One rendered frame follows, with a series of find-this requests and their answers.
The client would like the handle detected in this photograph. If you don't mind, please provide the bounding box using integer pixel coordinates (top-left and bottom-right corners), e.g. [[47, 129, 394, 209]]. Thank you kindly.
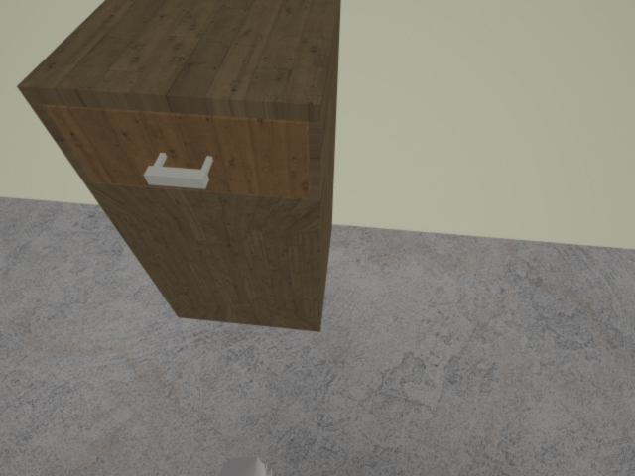
[[144, 153, 213, 189]]

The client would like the robot left thigh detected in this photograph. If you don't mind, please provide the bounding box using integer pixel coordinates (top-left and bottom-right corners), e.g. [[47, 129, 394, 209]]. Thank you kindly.
[[215, 456, 272, 476]]

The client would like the cabinet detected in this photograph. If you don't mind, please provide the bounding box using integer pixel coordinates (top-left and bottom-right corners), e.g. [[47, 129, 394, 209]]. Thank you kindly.
[[17, 0, 341, 332]]

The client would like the drawer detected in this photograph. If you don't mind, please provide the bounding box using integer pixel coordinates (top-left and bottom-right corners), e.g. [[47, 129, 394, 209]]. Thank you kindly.
[[45, 105, 311, 198]]

